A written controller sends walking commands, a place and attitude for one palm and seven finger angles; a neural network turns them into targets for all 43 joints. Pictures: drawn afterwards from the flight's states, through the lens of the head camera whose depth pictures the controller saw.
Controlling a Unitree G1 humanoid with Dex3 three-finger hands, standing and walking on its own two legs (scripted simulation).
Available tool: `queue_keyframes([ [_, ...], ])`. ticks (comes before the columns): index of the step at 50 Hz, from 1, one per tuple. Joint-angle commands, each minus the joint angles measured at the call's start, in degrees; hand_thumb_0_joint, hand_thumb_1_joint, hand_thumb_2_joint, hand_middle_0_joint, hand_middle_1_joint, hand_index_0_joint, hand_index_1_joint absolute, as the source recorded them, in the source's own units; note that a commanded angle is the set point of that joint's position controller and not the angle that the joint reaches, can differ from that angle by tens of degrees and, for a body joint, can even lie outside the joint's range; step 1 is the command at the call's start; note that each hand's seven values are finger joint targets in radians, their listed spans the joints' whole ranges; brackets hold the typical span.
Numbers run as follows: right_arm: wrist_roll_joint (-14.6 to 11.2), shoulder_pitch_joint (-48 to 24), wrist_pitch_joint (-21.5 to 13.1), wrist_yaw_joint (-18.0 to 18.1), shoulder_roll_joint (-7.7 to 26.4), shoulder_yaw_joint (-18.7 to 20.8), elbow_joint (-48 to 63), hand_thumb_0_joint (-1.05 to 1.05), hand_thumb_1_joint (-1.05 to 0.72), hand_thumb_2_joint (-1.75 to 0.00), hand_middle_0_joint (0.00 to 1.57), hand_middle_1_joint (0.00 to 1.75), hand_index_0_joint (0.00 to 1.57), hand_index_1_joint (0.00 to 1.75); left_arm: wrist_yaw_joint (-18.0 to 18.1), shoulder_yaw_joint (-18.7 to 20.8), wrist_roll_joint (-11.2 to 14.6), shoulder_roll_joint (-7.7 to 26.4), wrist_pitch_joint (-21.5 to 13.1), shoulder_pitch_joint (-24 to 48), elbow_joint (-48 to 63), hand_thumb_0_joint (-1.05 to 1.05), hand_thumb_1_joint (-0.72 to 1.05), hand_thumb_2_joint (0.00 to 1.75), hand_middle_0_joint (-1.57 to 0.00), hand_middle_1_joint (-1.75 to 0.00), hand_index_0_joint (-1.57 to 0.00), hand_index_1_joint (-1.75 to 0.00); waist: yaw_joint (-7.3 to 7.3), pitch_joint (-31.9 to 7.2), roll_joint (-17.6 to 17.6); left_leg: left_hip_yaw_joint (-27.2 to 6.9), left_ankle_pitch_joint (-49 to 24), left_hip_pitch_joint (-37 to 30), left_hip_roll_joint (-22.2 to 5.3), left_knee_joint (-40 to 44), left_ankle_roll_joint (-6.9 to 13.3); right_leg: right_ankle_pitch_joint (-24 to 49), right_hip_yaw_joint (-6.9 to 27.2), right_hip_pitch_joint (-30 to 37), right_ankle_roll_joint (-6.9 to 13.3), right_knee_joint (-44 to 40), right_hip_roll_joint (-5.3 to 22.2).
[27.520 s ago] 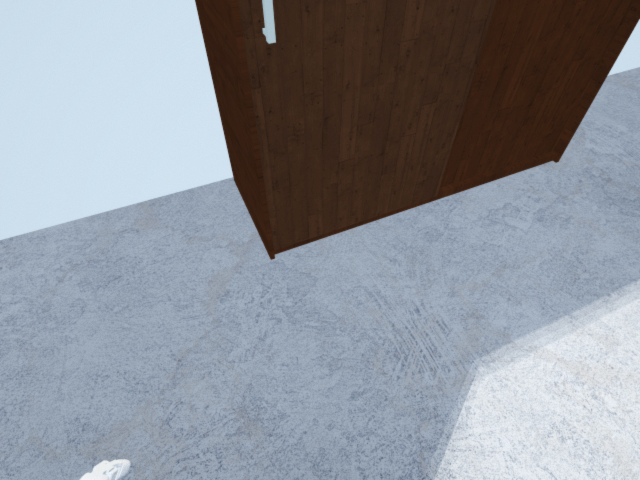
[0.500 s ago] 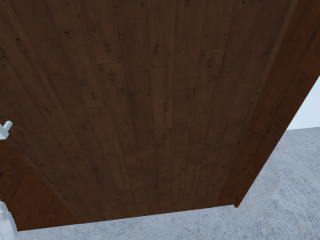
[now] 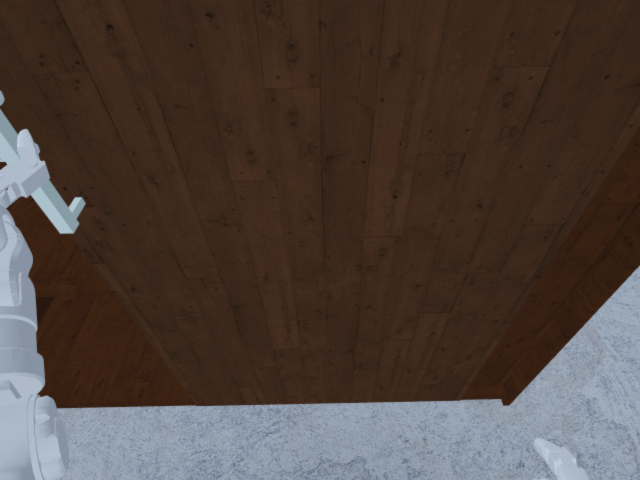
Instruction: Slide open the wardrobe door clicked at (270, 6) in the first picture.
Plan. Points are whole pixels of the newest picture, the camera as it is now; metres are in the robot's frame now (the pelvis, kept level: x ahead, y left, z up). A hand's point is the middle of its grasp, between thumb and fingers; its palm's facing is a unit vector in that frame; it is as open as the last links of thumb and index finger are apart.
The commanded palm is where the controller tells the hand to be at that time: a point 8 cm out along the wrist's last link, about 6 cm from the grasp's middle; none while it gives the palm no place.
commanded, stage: stop walking and hold the door there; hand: left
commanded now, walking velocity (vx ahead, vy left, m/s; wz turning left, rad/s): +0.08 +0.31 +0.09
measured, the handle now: (5, 118) +0.41 +0.38 +0.26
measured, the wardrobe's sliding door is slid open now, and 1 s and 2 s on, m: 0.62 0.62 0.62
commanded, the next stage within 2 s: loosen the grip on the handle in 1.10 s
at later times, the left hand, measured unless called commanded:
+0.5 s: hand (29, 169) +0.37 +0.35 +0.22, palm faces +0.39 -0.91 -0.09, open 7.3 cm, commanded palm +0.34 +0.36 +0.20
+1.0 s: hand (26, 168) +0.37 +0.35 +0.23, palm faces +0.33 -0.94 -0.08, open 7.1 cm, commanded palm +0.34 +0.36 +0.20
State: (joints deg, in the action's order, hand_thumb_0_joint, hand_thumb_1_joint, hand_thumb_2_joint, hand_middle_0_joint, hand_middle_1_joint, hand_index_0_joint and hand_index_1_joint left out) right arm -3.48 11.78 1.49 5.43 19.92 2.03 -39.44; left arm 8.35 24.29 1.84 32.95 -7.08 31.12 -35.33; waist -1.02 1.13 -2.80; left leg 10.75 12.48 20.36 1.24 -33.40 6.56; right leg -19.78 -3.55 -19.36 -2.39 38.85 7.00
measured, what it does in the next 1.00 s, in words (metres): steps to the left: right foot, then left foot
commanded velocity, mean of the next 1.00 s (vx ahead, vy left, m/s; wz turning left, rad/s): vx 0.03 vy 0.01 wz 0.03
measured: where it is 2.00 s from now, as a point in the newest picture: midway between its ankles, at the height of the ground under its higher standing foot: outside the picture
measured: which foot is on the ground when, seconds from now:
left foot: down 0.00-0.20, up 0.22-0.40, down 0.42-1.00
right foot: up 0.00-0.20, down 0.22-0.40, up 0.42-0.60, down 0.62-1.00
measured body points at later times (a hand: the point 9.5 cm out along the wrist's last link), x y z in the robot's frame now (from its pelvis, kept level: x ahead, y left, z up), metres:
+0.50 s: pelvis -0.02 +0.12 -0.02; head +0.05 +0.12 +0.43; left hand +0.34 +0.40 +0.23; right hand +0.17 -0.10 -0.13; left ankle +0.06 +0.29 -0.72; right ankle -0.06 -0.05 -0.67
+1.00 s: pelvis +0.00 +0.15 +0.01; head +0.05 +0.14 +0.46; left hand +0.34 +0.40 +0.23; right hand +0.22 -0.05 -0.08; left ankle +0.03 +0.28 -0.72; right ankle -0.01 +0.03 -0.73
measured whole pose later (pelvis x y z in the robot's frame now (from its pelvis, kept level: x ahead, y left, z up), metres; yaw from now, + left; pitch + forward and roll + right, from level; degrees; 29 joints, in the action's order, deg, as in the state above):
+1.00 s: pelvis +0.00 +0.15 +0.01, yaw +3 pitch -1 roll +0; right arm -1.5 6.5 -2.9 2.8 12.2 -2.0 -34.6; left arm 8.7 8.5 4.3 13.2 -3.7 25.4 -2.7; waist -4.4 6.0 -1.4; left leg 5.2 12.9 17.4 -4.1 -31.3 -1.0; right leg -16.6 -2.1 -12.1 -0.6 30.8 1.3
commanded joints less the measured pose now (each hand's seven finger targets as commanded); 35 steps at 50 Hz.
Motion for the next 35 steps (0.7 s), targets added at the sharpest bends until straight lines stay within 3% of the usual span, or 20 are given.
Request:
queue_keyframes([
  [1,0.3,-5.4,-4.0,-0.1,4.2,1.0,8.2,0.00,-0.90,-0.90,0.20,0.30,0.20,0.30,-1.2,-5.7,-0.4,7.5,-4.8,18.0,18.3,0.00,0.90,0.90,-0.45,-1.40,-0.45,-1.40,0.45,-14.5,-10.7,-19.3,-6.0,-9.8,-17.2,19.9,-2.6,-12.3,-1.7,-3.5,1.6,24.6,-3.5],
  [5,0.3,-6.4,-5.3,-0.8,3.7,0.8,7.7,0.00,-0.90,-0.90,0.20,0.30,0.20,0.30,-1.2,-8.2,0.5,5.0,-2.9,17.9,18.6,0.00,0.90,0.90,-0.45,-1.40,-0.45,-1.40,-0.06,-14.4,-7.8,-11.0,-9.8,-11.9,-12.2,20.2,-3.7,-11.7,-7.0,2.7,0.7,13.4,-4.0],
  [8,1.1,-9.0,-6.1,-2.9,2.6,0.4,9.6,0.00,-0.90,-0.90,0.20,0.30,0.20,0.30,-1.2,-8.0,1.0,4.6,-2.3,16.9,20.4,0.00,0.90,0.90,-0.45,-1.40,-0.45,-1.40,-3.77,-15.0,-8.9,-5.9,-14.1,-4.0,-7.1,11.9,-11.4,-6.1,-9.3,19.9,4.0,-9.8,-2.8],
  [9,1.3,-9.1,-5.4,-3.8,3.7,0.5,9.7,0.00,-0.90,-0.90,0.20,0.30,0.20,0.30,-1.3,-7.3,0.5,6.2,-2.7,16.4,20.7,0.00,0.90,0.90,-0.45,-1.40,-0.45,-1.40,-5.08,-13.4,1.6,-6.9,-6.3,3.8,-3.5,-8.6,-13.9,5.0,0.7,23.9,9.1,-23.4,9.2],
  [10,0.8,-7.2,-4.5,-3.9,5.1,0.5,9.3,0.00,-0.90,-0.90,0.20,0.30,0.20,0.30,-1.3,-6.3,-0.5,8.7,-3.2,16.6,19.2,0.00,0.90,0.90,-0.45,-1.40,-0.45,-1.40,-3.96,-7.3,23.0,-15.3,21.6,23.5,-1.0,-36.3,-11.7,27.0,32.6,23.6,17.8,-24.2,31.7],
  [11,1.8,-7.4,-5.8,-3.9,5.7,0.5,7.8,0.00,-0.90,-0.90,0.20,0.30,0.20,0.30,-0.7,-4.9,1.0,8.8,-1.8,19.1,17.3,0.00,0.90,0.90,-0.45,-1.40,-0.45,-1.40,-1.76,-6.1,12.5,-22.8,17.8,22.1,-5.0,-42.8,-10.4,43.3,24.5,17.6,15.5,-19.3,33.6],
  [12,1.7,-4.6,-6.8,-4.8,1.7,-0.7,7.7,0.00,-0.90,-0.90,0.20,0.30,0.20,0.30,-1.7,-8.5,0.3,5.2,-2.9,24.0,24.9,0.00,0.90,0.90,-0.45,-1.40,-0.45,-1.40,0.22,-10.1,14.3,-23.8,16.4,23.6,-6.4,-41.9,-10.2,43.7,15.8,23.2,12.5,-13.4,27.1],
  [13,1.2,-5.3,-7.0,-4.3,1.2,-0.5,7.8,0.00,-0.90,-0.90,0.20,0.30,0.20,0.30,-2.1,-8.8,1.0,3.2,-3.9,25.6,28.0,0.00,0.90,0.90,-0.45,-1.40,-0.45,-1.40,0.15,-8.6,16.9,-18.1,14.2,22.0,-5.5,-38.2,-10.2,45.7,6.8,23.2,8.7,-11.8,22.2],
  [14,1.1,-8.0,-6.7,-3.7,0.7,-0.9,7.8,0.00,-0.90,-0.90,0.20,0.30,0.20,0.30,-2.0,-8.3,0.7,4.8,-4.0,26.3,31.7,0.00,0.90,0.90,-0.45,-1.40,-0.45,-1.40,-0.48,-7.8,19.0,-15.0,15.1,19.0,-6.0,-29.9,-9.6,47.1,4.2,22.5,6.1,-9.4,20.1],
  [16,1.5,-9.7,-5.8,-2.4,-0.4,-0.8,7.4,0.00,-0.90,-0.90,0.20,0.30,0.20,0.30,-1.9,-6.1,-0.3,5.4,-3.6,22.2,32.6,0.00,0.90,0.90,-0.45,-1.40,-0.45,-1.40,-1.33,-9.2,13.5,-7.1,12.2,4.8,-4.5,-10.5,-7.8,46.2,-0.4,15.6,4.9,-5.5,17.0],
  [18,1.8,-10.1,-5.6,-1.2,-1.3,-0.9,8.0,0.00,-0.90,-0.90,0.20,0.30,0.20,0.30,-2.0,-8.5,-0.3,2.0,-4.5,22.7,39.7,0.00,0.90,0.90,-0.45,-1.40,-0.45,-1.40,1.56,-16.7,3.9,2.1,-6.0,-17.1,-0.5,3.9,-8.2,34.2,-6.9,7.3,2.3,7.3,10.2],
  [20,1.4,-9.1,-7.3,-1.4,1.1,-0.3,10.8,0.00,-0.90,-0.90,0.20,0.30,0.20,0.30,-2.5,-14.8,1.5,-5.5,-6.6,25.3,51.6,0.00,0.90,0.90,-0.45,-1.40,-0.45,-1.40,2.15,-25.9,-19.7,-29.3,-33.1,-28.1,-23.2,8.3,3.3,-18.2,-0.7,-8.2,-0.4,35.8,-2.9],
  [21,1.3,-9.2,-8.7,-1.8,1.6,0.7,9.2,0.00,-0.90,-0.90,0.20,0.30,0.20,0.30,-3.5,-16.7,1.2,-7.9,-7.7,30.8,52.1,0.00,0.90,0.90,-0.45,-1.40,-0.45,-1.40,2.89,-22.0,-12.6,-32.2,-16.3,-20.3,-24.7,11.6,4.1,-18.3,2.9,-8.2,0.2,38.6,-4.4],
  [22,1.0,-8.0,-9.1,-1.8,0.1,1.1,7.8,0.00,-0.90,-0.90,0.20,0.30,0.20,0.30,-4.2,-20.1,0.9,-14.6,-6.3,22.6,43.5,0.00,0.90,0.90,-0.45,-1.40,-0.45,-1.40,3.02,-16.5,-4.9,-29.9,-4.8,-16.3,-23.0,13.6,4.6,-12.9,3.1,-10.6,0.0,37.3,-3.8],
  [24,1.4,-9.5,-9.3,-1.5,-1.1,0.4,7.3,0.00,-0.90,-0.90,0.20,0.30,0.20,0.30,-3.8,-16.0,0.6,-7.2,-4.5,25.2,49.6,0.00,0.90,0.90,-0.45,-1.40,-0.45,-1.40,2.05,-17.2,-12.7,-25.6,-2.6,-15.5,-19.8,11.5,4.0,-11.2,3.9,-7.4,0.0,26.6,-2.3],
  [28,1.5,-8.3,-9.5,-2.7,-1.0,-0.7,8.6,0.00,-0.90,-0.90,0.20,0.30,0.20,0.30,-4.1,-19.1,1.1,-11.4,-3.5,27.2,48.8,0.00,0.90,0.90,-0.45,-1.40,-0.45,-1.40,1.29,-18.5,-13.0,-18.6,-11.7,-12.6,-19.1,6.6,0.9,-5.4,0.3,6.8,1.1,2.5,-6.1],
  [30,1.5,-7.7,-9.2,-2.9,-1.2,-1.0,9.2,0.00,-0.90,-0.90,0.20,0.30,0.20,0.30,-4.2,-16.9,0.6,-8.9,-3.3,24.6,46.7,0.00,0.90,0.90,-0.45,-1.40,-0.45,-1.40,0.57,-18.5,-4.0,-15.4,-12.5,-10.0,-16.4,0.1,-1.7,6.2,3.7,12.2,2.0,-9.9,-3.7],
  [32,1.6,-8.2,-8.9,-2.5,-3.7,-2.3,9.8,0.00,-0.90,-0.90,0.20,0.30,0.20,0.30,-3.9,-15.7,0.4,-6.5,-2.2,22.3,44.5,0.00,0.90,0.90,-0.45,-1.40,-0.45,-1.40,1.44,-16.7,12.6,-7.2,3.1,-3.7,-6.0,-8.3,-7.5,21.6,16.0,11.2,6.5,-14.8,8.5],
  [33,1.5,-7.7,-9.1,-2.3,-2.9,-1.7,9.3,0.00,-0.90,-0.90,0.20,0.30,0.20,0.30,-3.8,-14.8,1.3,-6.8,-1.7,18.9,42.9,0.00,0.90,0.90,-0.45,-1.40,-0.45,-1.40,0.47,-15.2,16.9,-9.1,8.7,-0.9,-4.3,-12.8,-7.8,28.8,15.9,12.4,8.1,-13.4,9.0],
  [35,1.8,-8.0,-9.0,-1.5,-2.8,-2.2,8.9,0.00,-0.90,-0.90,0.20,0.30,0.20,0.30,-3.2,-13.9,1.3,-6.8,-2.0,17.7,45.2,0.00,0.90,0.90,-0.45,-1.40,-0.45,-1.40,0.24,-17.2,13.2,-9.4,7.1,-0.5,-5.0,-7.1,-7.2,45.2,11.3,17.9,8.1,-6.6,8.2],
])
